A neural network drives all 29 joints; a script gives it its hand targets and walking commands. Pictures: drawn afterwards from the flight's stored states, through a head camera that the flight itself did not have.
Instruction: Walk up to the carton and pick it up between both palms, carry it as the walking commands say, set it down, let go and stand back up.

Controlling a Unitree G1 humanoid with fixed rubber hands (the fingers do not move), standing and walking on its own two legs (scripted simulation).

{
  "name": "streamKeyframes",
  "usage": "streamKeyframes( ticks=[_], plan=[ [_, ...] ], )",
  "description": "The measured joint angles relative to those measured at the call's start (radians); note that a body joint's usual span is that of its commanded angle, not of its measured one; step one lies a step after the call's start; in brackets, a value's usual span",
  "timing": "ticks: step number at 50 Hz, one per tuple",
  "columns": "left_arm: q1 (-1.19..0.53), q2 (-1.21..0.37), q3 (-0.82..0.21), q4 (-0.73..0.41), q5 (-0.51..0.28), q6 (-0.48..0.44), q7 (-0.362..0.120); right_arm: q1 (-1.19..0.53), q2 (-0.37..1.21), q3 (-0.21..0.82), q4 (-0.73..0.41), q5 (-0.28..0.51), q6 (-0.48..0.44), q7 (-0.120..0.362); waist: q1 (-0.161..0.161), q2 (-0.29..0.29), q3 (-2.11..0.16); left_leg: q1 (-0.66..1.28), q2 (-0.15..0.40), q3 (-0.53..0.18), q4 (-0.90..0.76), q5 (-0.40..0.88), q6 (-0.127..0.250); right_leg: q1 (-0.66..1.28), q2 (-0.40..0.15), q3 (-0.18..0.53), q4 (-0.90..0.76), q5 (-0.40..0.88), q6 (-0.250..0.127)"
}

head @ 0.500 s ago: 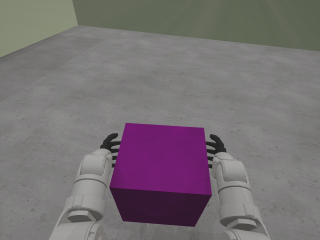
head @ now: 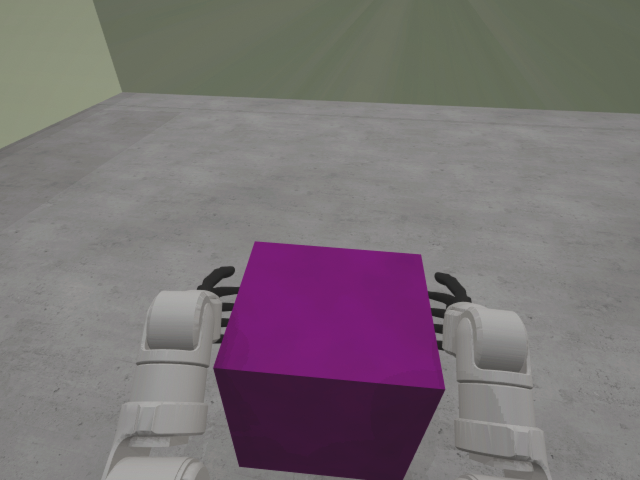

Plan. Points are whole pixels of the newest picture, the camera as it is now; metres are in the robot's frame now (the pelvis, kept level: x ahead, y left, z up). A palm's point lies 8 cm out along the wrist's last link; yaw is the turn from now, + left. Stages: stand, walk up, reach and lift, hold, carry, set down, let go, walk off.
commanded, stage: carry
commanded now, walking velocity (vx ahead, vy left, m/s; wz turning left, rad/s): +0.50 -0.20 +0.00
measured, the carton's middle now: (328, 362) +0.27 -0.01 +0.04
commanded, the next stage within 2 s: none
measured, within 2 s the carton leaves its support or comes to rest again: neither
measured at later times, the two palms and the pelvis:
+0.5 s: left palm (302, 226) +0.50 +0.02 +0.10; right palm (484, 236) +0.48 -0.29 +0.08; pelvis +0.21 -0.11 -0.01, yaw -1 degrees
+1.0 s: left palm (378, 156) +0.79 -0.15 +0.09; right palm (515, 165) +0.75 -0.46 +0.08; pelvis +0.49 -0.26 -0.01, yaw -5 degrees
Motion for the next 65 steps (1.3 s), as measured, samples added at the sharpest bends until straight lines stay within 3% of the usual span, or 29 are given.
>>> streamKeyframes(
  ticks=[5,9,11,12,14,18,23,26,28,29,30,32,34,36,38,39,41,44,47,50,53,54,55,57,59,60,63,65],
  plan=[
    [0.015,-0.002,0.0,-0.06,-0.004,0.032,0.008,0.017,0.0,0.014,-0.045,0.009,0.017,-0.001,-0.001,-0.003,-0.009,0.036,-0.012,0.004,-0.125,0.25,0.028,0.018,0.012,-0.004,0.088,-0.071,-0.006],
    [0.031,-0.002,0.0,-0.062,-0.006,0.044,0.008,0.031,0.0,0.026,-0.044,0.009,0.029,-0.002,-0.001,0.015,-0.002,0.11,0.027,0.006,-0.125,0.153,0.025,-0.029,0.01,-0.024,0.145,-0.087,0.032],
    [0.032,-0.002,0.0,-0.063,-0.007,0.047,0.008,0.032,0.0,0.026,-0.046,0.008,0.033,-0.002,0.0,0.014,0.007,0.145,0.055,0.007,-0.125,0.124,0.005,-0.034,-0.001,-0.036,0.064,-0.053,0.035],
    [0.033,-0.002,0.0,-0.063,-0.008,0.048,0.008,0.034,0.0,0.027,-0.048,0.007,0.037,-0.002,0.0,0.016,-0.004,0.15,0.072,0.006,-0.122,0.108,-0.003,-0.032,0.005,-0.053,0.05,-0.005,0.029],
    [0.034,-0.005,0.0,-0.064,-0.01,0.047,0.008,0.037,0.0,0.027,-0.061,0.002,0.044,-0.002,-0.004,0.004,-0.009,0.128,0.09,0.009,-0.026,0.081,-0.003,-0.005,0.025,-0.064,0.038,-0.022,-0.014],
    [0.038,-0.008,0.0,-0.074,-0.011,0.044,0.009,0.03,-0.002,0.027,-0.068,0.0,0.05,-0.002,-0.005,-0.027,0.0,-0.027,0.035,0.009,0.247,-0.003,-0.003,0.046,0.026,-0.065,-0.017,-0.059,-0.054],
    [0.039,-0.008,0.0,-0.122,-0.013,0.044,0.012,0.027,-0.002,0.027,-0.098,0.01,0.037,-0.002,-0.005,-0.026,0.061,-0.18,-0.03,0.022,0.248,-0.009,-0.003,0.157,0.03,-0.065,-0.1,-0.082,-0.074],
    [0.045,-0.009,0.0,-0.165,-0.019,0.044,0.015,0.03,-0.002,0.033,-0.137,0.014,0.035,-0.002,-0.006,-0.025,0.088,-0.196,-0.06,0.05,0.118,0.089,0.009,0.22,0.034,-0.067,-0.113,-0.106,-0.075],
    [0.05,-0.01,0.0,-0.199,-0.02,0.044,0.016,0.028,-0.003,0.038,-0.163,0.015,0.033,-0.002,-0.003,-0.025,0.097,-0.152,-0.074,0.069,-0.023,0.171,0.039,0.222,0.041,-0.069,-0.035,-0.128,-0.051],
    [0.05,-0.01,0.002,-0.209,-0.02,0.044,0.017,0.025,-0.001,0.039,-0.164,0.017,0.029,-0.002,0.005,-0.023,0.114,-0.093,-0.062,0.068,-0.084,0.192,0.081,0.208,0.052,-0.072,0.071,-0.124,-0.018],
    [0.051,-0.01,0.006,-0.216,-0.02,0.043,0.018,0.022,0.001,0.039,-0.163,0.017,0.024,-0.002,0.008,-0.021,0.128,-0.059,-0.039,0.071,-0.092,0.294,0.106,0.168,0.064,-0.072,0.229,-0.095,0.031],
    [0.071,-0.01,0.008,-0.216,-0.021,0.034,0.016,0.039,0.015,0.04,-0.161,0.008,0.013,-0.003,0.004,-0.042,0.142,-0.006,-0.025,0.09,-0.049,0.272,0.091,0.063,0.048,-0.046,0.53,-0.082,0.081],
    [0.096,-0.012,0.008,-0.217,-0.021,0.034,0.014,0.057,0.025,0.041,-0.157,0.003,0.013,-0.003,-0.002,-0.028,0.144,0.053,0.001,0.092,-0.05,0.196,0.067,-0.03,0.02,-0.028,0.627,-0.113,0.089],
    [0.101,-0.012,0.008,-0.218,-0.021,0.037,0.014,0.068,0.028,0.044,-0.159,0.002,0.013,-0.003,-0.001,-0.016,0.144,0.099,0.035,0.093,-0.058,0.149,0.031,-0.088,-0.036,-0.025,0.5,-0.159,0.089],
    [0.101,-0.012,0.008,-0.219,-0.021,0.038,0.014,0.069,0.028,0.046,-0.161,0.001,0.014,-0.003,-0.001,-0.014,0.139,0.131,0.07,0.093,-0.059,0.116,-0.014,-0.094,-0.082,-0.025,0.216,-0.142,0.089],
    [0.103,-0.014,0.008,-0.218,-0.022,0.036,0.014,0.073,0.027,0.046,-0.164,0.0,0.014,-0.003,-0.002,-0.008,0.13,0.135,0.092,0.086,-0.047,0.094,-0.025,-0.089,-0.082,-0.05,0.159,-0.049,0.085],
    [0.105,-0.028,0.008,-0.218,-0.022,0.033,0.016,0.104,0.026,0.046,-0.194,-0.002,0.014,-0.002,-0.014,-0.01,0.121,0.116,0.118,0.081,0.051,0.059,-0.025,-0.054,-0.06,-0.091,0.155,-0.057,0.035],
    [0.104,-0.035,0.008,-0.224,-0.022,0.025,0.017,0.108,0.023,0.046,-0.219,-0.003,0.019,-0.002,-0.019,-0.031,0.123,0.004,0.067,0.082,0.288,0.022,-0.025,0.009,-0.059,-0.116,0.096,-0.105,-0.007],
    [0.104,-0.036,0.012,-0.26,-0.022,0.02,0.017,0.081,0.023,0.046,-0.232,-0.002,0.017,-0.001,-0.019,-0.03,0.136,-0.109,0.001,0.08,0.334,-0.002,-0.022,0.074,-0.057,-0.124,0.021,-0.117,-0.014],
    [0.104,-0.036,0.015,-0.29,-0.022,0.012,0.017,0.066,0.022,0.046,-0.245,0.001,0.009,-0.001,-0.014,-0.03,0.163,-0.177,-0.039,0.082,0.282,0.023,-0.001,0.159,-0.044,-0.125,-0.028,-0.138,-0.021],
    [0.105,-0.037,0.015,-0.317,-0.023,0.012,0.017,0.065,0.022,0.047,-0.265,0.008,0.003,-0.001,-0.014,-0.029,0.154,-0.165,-0.074,0.108,0.056,0.15,0.022,0.211,-0.028,-0.128,-0.014,-0.166,-0.02],
    [0.106,-0.037,0.016,-0.326,-0.023,0.012,0.018,0.061,0.022,0.047,-0.266,0.01,0.0,-0.001,-0.012,-0.028,0.16,-0.128,-0.079,0.114,-0.024,0.208,0.044,0.212,-0.022,-0.13,0.05,-0.172,-0.004],
    [0.106,-0.036,0.02,-0.334,-0.023,0.011,0.018,0.053,0.023,0.049,-0.265,0.01,-0.001,-0.001,-0.002,-0.019,0.174,-0.079,-0.059,0.112,-0.068,0.304,0.103,0.183,-0.011,-0.132,0.192,-0.16,0.03],
    [0.121,-0.036,0.026,-0.333,-0.023,0.005,0.017,0.059,0.033,0.051,-0.25,0.006,-0.013,-0.001,-0.007,-0.031,0.193,-0.004,-0.043,0.118,-0.036,0.211,0.166,0.088,-0.006,-0.095,0.508,-0.156,0.084],
    [0.156,-0.04,0.026,-0.334,-0.023,0.006,0.016,0.087,0.042,0.057,-0.241,0.002,-0.016,0.0,-0.014,-0.032,0.196,0.063,-0.029,0.118,-0.039,0.146,0.129,-0.008,-0.009,-0.053,0.67,-0.157,0.093],
    [0.168,-0.043,0.027,-0.335,-0.023,0.007,0.016,0.099,0.043,0.061,-0.241,0.002,-0.016,0.0,-0.013,-0.02,0.196,0.096,-0.012,0.117,-0.051,0.131,0.107,-0.048,-0.018,-0.044,0.672,-0.161,0.094],
    [0.173,-0.043,0.027,-0.336,-0.023,0.01,0.016,0.112,0.044,0.066,-0.244,0.001,-0.016,0.0,-0.014,0.005,0.195,0.169,0.043,0.107,-0.082,0.095,0.028,-0.108,-0.074,-0.04,0.365,-0.187,0.094],
    [0.174,-0.044,0.026,-0.336,-0.023,0.007,0.016,0.112,0.044,0.066,-0.247,0.0,-0.016,0.0,-0.015,0.009,0.178,0.181,0.079,0.095,-0.071,0.055,-0.012,-0.103,-0.088,-0.055,0.102,-0.038,0.09]
  ],
)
